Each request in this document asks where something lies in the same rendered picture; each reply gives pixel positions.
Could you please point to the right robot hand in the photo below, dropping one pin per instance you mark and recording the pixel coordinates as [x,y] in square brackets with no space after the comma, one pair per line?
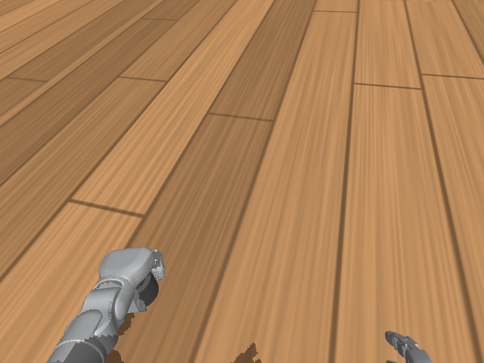
[407,348]

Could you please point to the left robot arm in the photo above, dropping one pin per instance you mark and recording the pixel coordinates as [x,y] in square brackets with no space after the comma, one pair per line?
[93,333]

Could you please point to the left robot hand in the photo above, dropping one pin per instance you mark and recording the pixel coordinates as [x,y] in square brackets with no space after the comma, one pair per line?
[133,264]

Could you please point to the tin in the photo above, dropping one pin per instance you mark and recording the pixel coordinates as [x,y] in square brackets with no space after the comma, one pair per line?
[148,289]

